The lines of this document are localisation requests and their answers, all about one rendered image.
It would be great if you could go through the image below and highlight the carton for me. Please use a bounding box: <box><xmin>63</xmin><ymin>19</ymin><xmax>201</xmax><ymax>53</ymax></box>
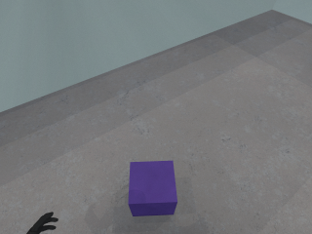
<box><xmin>128</xmin><ymin>160</ymin><xmax>177</xmax><ymax>216</ymax></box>

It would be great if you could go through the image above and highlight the robot left hand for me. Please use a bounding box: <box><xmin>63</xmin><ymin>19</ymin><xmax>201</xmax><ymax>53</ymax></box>
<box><xmin>26</xmin><ymin>212</ymin><xmax>58</xmax><ymax>234</ymax></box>

